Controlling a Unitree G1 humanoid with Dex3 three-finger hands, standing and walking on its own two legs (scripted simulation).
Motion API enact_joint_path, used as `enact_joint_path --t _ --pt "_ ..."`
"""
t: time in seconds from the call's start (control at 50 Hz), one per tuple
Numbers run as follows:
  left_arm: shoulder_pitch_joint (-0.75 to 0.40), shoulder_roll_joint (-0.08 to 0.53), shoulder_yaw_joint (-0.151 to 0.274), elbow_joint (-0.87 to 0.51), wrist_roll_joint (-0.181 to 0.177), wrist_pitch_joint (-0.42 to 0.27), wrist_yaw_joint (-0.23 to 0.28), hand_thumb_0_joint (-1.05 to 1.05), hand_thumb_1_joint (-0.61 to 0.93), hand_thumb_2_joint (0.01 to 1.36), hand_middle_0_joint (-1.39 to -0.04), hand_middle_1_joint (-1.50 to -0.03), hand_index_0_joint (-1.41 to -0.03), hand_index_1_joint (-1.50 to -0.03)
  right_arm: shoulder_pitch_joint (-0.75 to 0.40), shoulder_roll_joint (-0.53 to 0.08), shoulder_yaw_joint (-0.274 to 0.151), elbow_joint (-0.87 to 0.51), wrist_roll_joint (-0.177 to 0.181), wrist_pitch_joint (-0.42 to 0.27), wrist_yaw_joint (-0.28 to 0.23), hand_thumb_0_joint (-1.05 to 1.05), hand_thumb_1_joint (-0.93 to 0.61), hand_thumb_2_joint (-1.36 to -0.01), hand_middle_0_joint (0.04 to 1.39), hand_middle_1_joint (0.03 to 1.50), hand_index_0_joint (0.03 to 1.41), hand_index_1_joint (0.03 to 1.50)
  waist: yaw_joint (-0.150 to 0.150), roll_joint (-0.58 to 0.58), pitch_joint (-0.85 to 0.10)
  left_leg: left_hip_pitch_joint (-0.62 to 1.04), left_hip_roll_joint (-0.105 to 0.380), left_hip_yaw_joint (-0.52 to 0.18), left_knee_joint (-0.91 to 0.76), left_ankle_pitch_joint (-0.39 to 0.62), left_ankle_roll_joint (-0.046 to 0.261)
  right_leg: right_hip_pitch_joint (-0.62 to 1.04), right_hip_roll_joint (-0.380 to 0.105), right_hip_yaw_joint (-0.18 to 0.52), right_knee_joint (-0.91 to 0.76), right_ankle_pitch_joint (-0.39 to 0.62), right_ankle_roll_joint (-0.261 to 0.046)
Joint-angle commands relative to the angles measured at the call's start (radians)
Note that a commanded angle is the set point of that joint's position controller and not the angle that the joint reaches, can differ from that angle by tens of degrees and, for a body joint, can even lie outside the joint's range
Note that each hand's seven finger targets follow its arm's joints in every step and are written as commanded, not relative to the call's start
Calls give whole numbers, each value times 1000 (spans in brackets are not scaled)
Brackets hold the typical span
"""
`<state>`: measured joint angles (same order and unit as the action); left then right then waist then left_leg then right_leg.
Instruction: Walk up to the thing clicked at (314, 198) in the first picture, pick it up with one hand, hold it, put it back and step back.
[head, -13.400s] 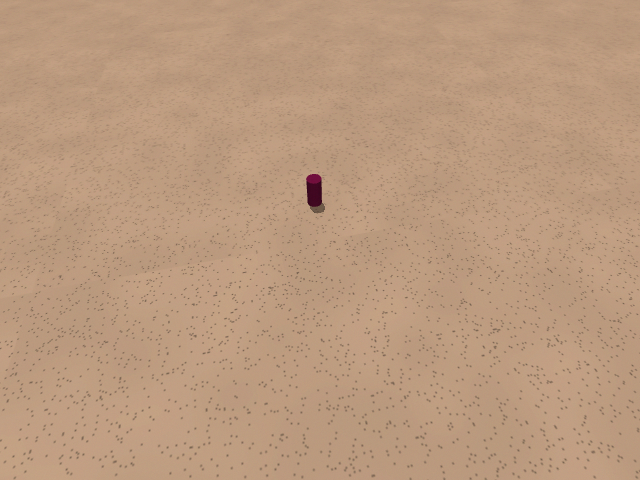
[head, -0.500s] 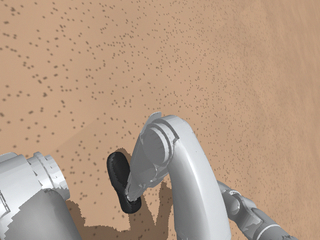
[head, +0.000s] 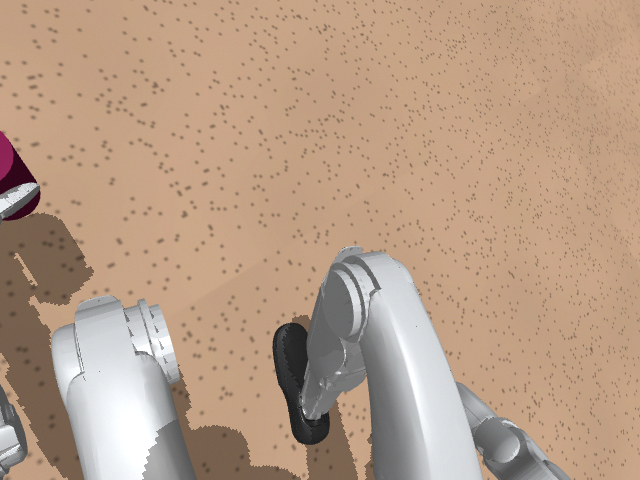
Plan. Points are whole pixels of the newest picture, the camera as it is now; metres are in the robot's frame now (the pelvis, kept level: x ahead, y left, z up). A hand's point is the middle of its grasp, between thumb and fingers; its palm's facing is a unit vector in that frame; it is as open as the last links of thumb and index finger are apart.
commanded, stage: settle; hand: left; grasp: from the side
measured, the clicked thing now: out of the picture +0.46 +0.29 -0.15
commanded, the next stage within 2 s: lift in 1.28 s
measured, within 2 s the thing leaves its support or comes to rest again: neither
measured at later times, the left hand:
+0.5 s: hand out of the picture +0.46 +0.29 -0.04, palm faces +0.25 -0.97 -0.06, open 9.9 cm
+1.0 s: hand out of the picture +0.47 +0.28 -0.01, palm faces +0.26 -0.96 -0.05, open 10.0 cm
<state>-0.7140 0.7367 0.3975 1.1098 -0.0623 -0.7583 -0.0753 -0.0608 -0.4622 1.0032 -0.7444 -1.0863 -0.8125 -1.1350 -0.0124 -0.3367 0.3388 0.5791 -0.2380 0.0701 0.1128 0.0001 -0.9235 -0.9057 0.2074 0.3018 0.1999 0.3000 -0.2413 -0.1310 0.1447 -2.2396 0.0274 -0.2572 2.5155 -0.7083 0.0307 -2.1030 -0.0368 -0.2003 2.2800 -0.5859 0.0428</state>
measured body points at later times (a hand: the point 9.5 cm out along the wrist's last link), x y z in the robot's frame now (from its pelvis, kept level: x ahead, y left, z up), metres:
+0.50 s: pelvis +0.01 -0.01 +0.02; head +0.23 +0.09 +0.40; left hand +0.44 +0.34 -0.03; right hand +0.15 -0.27 -0.08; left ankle +0.08 +0.12 -0.29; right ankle +0.14 -0.13 -0.29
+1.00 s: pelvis +0.02 -0.01 +0.04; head +0.23 +0.07 +0.42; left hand +0.45 +0.33 +0.00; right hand +0.15 -0.27 -0.07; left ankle +0.08 +0.12 -0.29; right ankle +0.14 -0.13 -0.29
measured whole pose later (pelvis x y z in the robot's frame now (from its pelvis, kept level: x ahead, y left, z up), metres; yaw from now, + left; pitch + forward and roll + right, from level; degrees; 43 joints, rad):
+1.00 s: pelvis +0.02 -0.01 +0.04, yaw +7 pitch +33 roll -7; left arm -0.72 0.50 0.44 0.95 -0.08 -0.54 -0.17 -0.06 -0.52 1.08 -0.75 -1.11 -0.82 -1.16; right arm 0.13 -0.30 0.09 0.66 -0.09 0.02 0.05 0.00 -0.92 -0.91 0.21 0.30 0.20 0.30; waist -0.18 0.00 -0.07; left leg -2.20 0.02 -0.10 2.32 -0.71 0.01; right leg -2.16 -0.07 -0.07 2.22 -0.64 0.01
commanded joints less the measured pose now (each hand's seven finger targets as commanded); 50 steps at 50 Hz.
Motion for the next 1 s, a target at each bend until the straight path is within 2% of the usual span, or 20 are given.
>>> enact_joint_path --t 0.0,0.06,0.08,0.1,0.16,0.26,0.3,0.36,0.42,0.48,0.52,0.54,0.6,0.62,0.64,0.66,0.7,0.78,0.8,0.98 --pt "-366 136 15 -292 -36 -65 -36 0 120 1231 -1301 -1407 -1301 -1422 145 -311 -155 -5 32 0 -16 0 -904 -900 199 300 199 300 -49 521 -712 502 16 53 -367 160 -39 248 59 -35 -134 163 -75" --pt "-374 83 0 -312 -46 -38 -53 0 123 1233 -1294 -1405 -1294 -1421 160 -298 -186 -2 52 -1 -16 0 -899 -899 199 300 199 300 -35 500 -721 483 8 67 -387 116 -35 225 52 -23 -139 123 -77" --pt "-410 113 17 -353 -48 -36 -53 0 117 1225 -1293 -1399 -1293 -1415 163 -295 -194 0 61 -4 -19 0 -899 -899 199 300 199 300 -18 512 -741 491 7 74 -390 106 -34 217 51 -15 -139 113 -79" --pt "-421 112 19 -366 -47 -33 -53 0 120 1228 -1287 -1394 -1286 -1411 166 -290 -199 1 64 -5 -20 0 -898 -899 199 300 199 300 -20 516 -748 485 4 77 -398 100 -33 222 48 -11 -141 107 -78" --pt "-446 135 33 -437 -52 -15 -59 0 108 1219 -1269 -1379 -1264 -1399 187 -270 -224 2 80 -5 -28 0 -898 -900 199 300 199 300 7 505 -833 478 -6 114 -397 101 -25 266 49 15 -161 99 -79" --pt "-435 140 70 -472 -63 18 -62 0 136 1218 -1247 -1359 -1240 -1381 225 -248 -249 14 102 -8 -42 0 -900 -901 199 300 199 300 30 511 -910 513 -10 138 -406 174 -26 296 41 40 -162 149 -80" --pt "-440 115 66 -468 -71 26 -71 0 122 1229 -1263 -1382 -1257 -1403 236 -241 -260 22 109 -10 -47 0 -902 -902 199 300 199 300 22 486 -907 486 -15 149 -406 172 -22 307 39 49 -170 149 -78" --pt "-449 136 79 -478 -73 38 -85 0 97 1216 -1251 -1366 -1245 -1387 249 -236 -269 35 118 -17 -53 0 -907 -903 199 300 199 300 34 499 -924 504 -15 154 -413 202 -22 302 34 57 -167 166 -81" --pt "-429 83 74 -430 -79 54 -98 0 89 1235 -1268 -1385 -1262 -1407 259 -224 -277 32 123 -22 -55 0 -904 -903 199 300 199 300 24 430 -924 479 -18 165 -406 215 -16 328 33 63 -186 178 -75" --pt "-395 86 84 -371 -68 69 -111 0 57 1233 -1275 -1388 -1268 -1412 269 -225 -289 40 127 -26 -58 0 -908 -903 199 300 199 300 31 418 -902 478 -19 173 -420 196 -13 320 31 66 -203 154 -74" --pt "-462 93 76 -429 -68 66 -117 0 21 1234 -1287 -1399 -1279 -1423 263 -219 -293 30 129 -31 -58 0 -910 -904 199 300 199 300 38 414 -932 464 -21 180 -423 180 -11 337 31 73 -209 140 -75" --pt "-419 83 88 -399 -67 73 -118 0 26 1244 -1287 -1404 -1280 -1429 268 -214 -292 28 131 -32 -57 0 -906 -903 199 300 199 300 44 412 -939 487 -21 179 -431 205 -14 337 30 70 -207 155 -75" --pt "-436 81 92 -410 -69 84 -126 0 58 1246 -1295 -1403 -1286 -1428 274 -214 -305 25 139 -37 -60 0 -910 -904 199 300 199 300 52 420 -957 505 -22 181 -448 192 -16 323 28 75 -211 135 -79" --pt "-463 79 86 -448 -72 80 -126 0 67 1253 -1297 -1400 -1287 -1426 276 -215 -303 33 139 -38 -60 0 -911 -904 199 300 199 300 56 448 -960 524 -22 178 -456 204 -20 313 25 75 -205 146 -81" --pt "-419 83 105 -399 -70 86 -122 0 62 1262 -1293 -1406 -1282 -1434 282 -215 -305 36 140 -38 -62 0 -913 -905 199 300 199 300 53 425 -945 516 -21 176 -455 207 -17 321 26 74 -211 147 -78" --pt "-464 64 88 -454 -77 84 -122 0 69 1263 -1315 -1412 -1303 -1440 283 -212 -307 30 141 -43 -62 0 -912 -905 199 300 199 300 53 430 -974 535 -22 180 -453 228 -17 326 25 77 -210 167 -80" --pt "-459 90 111 -466 -77 84 -114 0 70 1281 -1326 -1425 -1312 -1455 292 -204 -309 32 142 -44 -63 0 -911 -905 199 300 199 300 63 431 -1006 539 -23 185 -452 253 -17 355 24 87 -214 186 -78" --pt "-468 56 88 -469 -66 87 -105 0 40 1313 -1340 -1452 -1325 -1486 289 -193 -320 37 144 -50 -67 0 -915 -907 199 300 199 300 55 418 -976 521 -24 193 -467 219 -13 349 23 95 -233 158 -78" --pt "-470 59 105 -474 -71 85 -104 0 62 1321 -1338 -1452 -1323 -1485 299 -197 -321 39 142 -51 -67 0 -914 -907 199 300 199 300 54 426 -981 538 -23 191 -468 237 -16 353 20 94 -235 175 -78" --pt "-458 43 98 -467 -62 91 -96 0 24 1351 -1354 -1473 -1334 -1512 297 -183 -331 41 146 -60 -72 0 -919 -910 199 300 198 300 71 425 -999 562 -26 197 -499 217 -18 355 18 101 -253 149 -82"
